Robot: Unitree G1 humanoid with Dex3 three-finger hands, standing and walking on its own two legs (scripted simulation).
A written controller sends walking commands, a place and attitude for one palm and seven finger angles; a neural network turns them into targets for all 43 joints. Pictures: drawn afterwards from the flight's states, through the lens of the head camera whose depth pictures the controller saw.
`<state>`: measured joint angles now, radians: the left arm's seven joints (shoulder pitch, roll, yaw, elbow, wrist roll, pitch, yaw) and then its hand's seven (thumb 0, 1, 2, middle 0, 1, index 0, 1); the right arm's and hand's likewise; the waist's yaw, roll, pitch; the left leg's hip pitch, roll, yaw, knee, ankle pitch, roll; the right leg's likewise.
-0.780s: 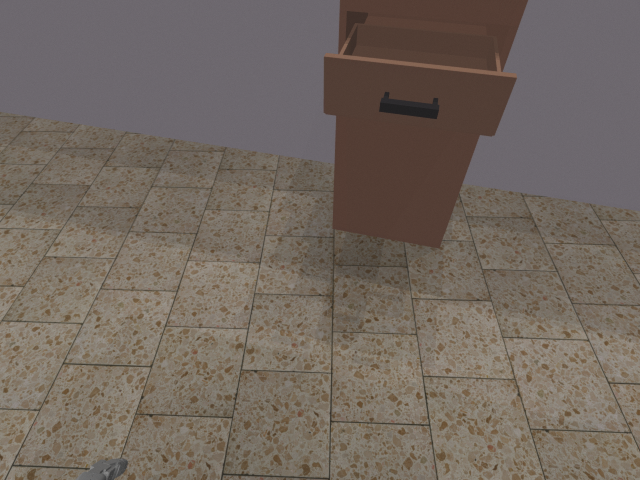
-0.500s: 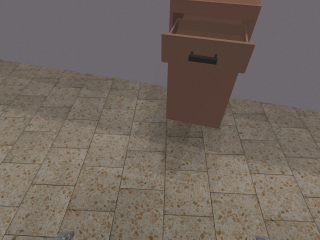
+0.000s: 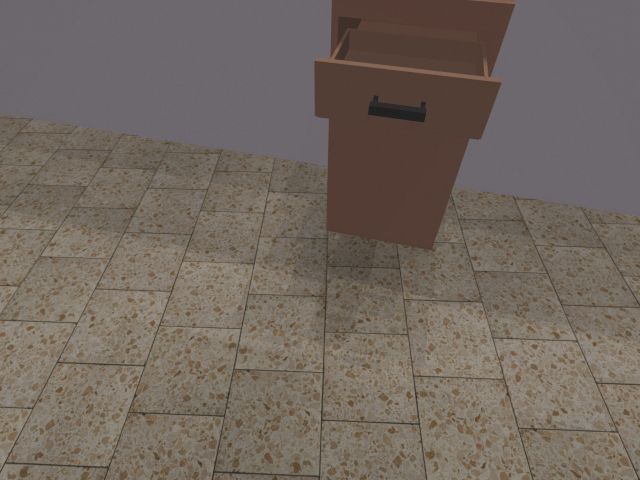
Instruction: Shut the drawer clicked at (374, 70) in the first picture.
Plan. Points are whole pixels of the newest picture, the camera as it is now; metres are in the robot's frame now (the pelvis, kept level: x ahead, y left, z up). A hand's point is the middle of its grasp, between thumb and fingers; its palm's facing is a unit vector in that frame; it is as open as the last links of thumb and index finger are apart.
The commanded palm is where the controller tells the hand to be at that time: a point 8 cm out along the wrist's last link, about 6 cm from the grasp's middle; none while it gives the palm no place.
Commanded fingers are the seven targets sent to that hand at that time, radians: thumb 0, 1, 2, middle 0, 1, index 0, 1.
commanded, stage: stand and wait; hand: left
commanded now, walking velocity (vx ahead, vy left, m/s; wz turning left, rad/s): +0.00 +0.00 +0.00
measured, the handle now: (398, 107) +0.88 -0.13 +0.02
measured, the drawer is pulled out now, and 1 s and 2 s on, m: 0.28 0.28 0.28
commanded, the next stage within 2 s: look at it before walking up in 0.04 s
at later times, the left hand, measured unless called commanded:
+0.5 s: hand out of the picture +0.07 +0.25 -0.15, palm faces -0.03 -0.94 -0.33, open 7.4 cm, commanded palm none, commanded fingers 0.00 0.90 0.90 -0.20 -0.30 -0.20 -0.30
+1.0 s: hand out of the picture +0.06 +0.23 -0.17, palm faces -0.08 -0.95 -0.31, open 7.4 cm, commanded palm none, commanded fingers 0.00 0.90 0.90 -0.20 -0.30 -0.20 -0.30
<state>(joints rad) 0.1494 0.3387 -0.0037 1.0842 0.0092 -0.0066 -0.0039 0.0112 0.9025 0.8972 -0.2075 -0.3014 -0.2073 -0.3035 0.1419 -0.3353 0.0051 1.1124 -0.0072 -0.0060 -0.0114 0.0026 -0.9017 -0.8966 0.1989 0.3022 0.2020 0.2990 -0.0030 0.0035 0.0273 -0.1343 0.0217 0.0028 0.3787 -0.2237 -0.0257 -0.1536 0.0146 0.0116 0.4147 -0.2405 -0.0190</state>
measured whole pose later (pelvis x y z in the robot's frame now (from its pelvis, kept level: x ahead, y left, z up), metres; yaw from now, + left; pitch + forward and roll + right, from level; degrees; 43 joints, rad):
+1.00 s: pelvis -0.01 +0.00 -0.01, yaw -5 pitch -1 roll +1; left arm 0.21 0.30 0.02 1.03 0.02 0.04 0.00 0.01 0.90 0.90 -0.21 -0.30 -0.21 -0.30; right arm 0.14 -0.28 -0.02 1.03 -0.01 0.01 -0.03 0.00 -0.90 -0.90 0.20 0.30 0.20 0.30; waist 0.02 -0.01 0.04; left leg -0.18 0.05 0.09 0.46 -0.27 -0.03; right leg -0.24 0.04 0.10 0.52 -0.26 -0.02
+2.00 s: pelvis +0.18 -0.01 +0.00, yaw -41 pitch +0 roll -1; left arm 0.15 0.28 0.10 0.88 0.03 0.04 -0.04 0.01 0.91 0.90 -0.20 -0.30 -0.20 -0.30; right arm 0.31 -0.19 -0.03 0.97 -0.02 -0.04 -0.03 0.00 -0.92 -0.90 0.20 0.30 0.20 0.30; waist -0.01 -0.03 0.08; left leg -0.13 0.10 0.24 0.47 -0.32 0.00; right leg -0.57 -0.06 -0.07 0.90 -0.27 0.02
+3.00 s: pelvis +0.23 -0.07 -0.01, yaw -76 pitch +0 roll +0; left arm 0.20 0.19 0.06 0.90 0.02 0.01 -0.01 0.01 0.91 0.90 -0.20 -0.30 -0.20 -0.30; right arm 0.23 -0.25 -0.07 0.95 -0.02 0.06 -0.01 0.00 -0.91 -0.90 0.20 0.30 0.20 0.30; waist 0.00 0.05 0.09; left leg -0.46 0.15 0.10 1.08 -0.48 -0.08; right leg -0.27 0.00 -0.07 0.58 -0.32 -0.03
